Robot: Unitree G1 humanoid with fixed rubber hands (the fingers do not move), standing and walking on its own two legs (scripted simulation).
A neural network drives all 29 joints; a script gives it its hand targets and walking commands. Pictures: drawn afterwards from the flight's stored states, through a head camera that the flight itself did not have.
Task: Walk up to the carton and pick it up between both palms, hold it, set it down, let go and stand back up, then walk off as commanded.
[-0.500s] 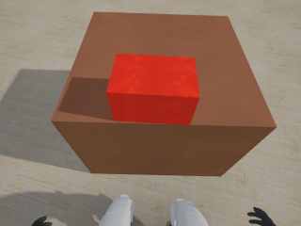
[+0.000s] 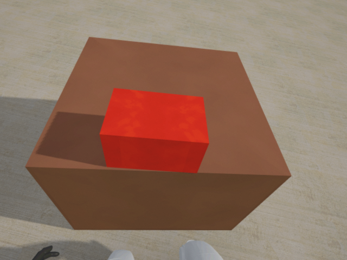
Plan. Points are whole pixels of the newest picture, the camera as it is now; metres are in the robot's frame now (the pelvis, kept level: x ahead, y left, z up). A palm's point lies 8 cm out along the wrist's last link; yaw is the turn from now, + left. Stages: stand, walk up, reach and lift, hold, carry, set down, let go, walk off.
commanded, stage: walk up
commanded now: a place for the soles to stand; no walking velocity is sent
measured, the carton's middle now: (156, 131) +0.48 +0.04 -0.02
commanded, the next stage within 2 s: none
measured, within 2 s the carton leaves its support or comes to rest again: neither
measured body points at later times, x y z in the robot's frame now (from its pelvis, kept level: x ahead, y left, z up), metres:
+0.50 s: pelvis +0.02 -0.04 -0.01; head +0.03 -0.06 +0.44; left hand +0.07 +0.30 -0.10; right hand +0.14 -0.35 -0.13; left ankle +0.06 +0.11 -0.68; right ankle +0.07 -0.13 -0.68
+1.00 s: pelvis +0.01 -0.02 +0.00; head +0.02 -0.02 +0.45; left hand +0.04 +0.32 -0.11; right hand +0.14 -0.33 -0.11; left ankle +0.06 +0.12 -0.68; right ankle +0.07 -0.13 -0.68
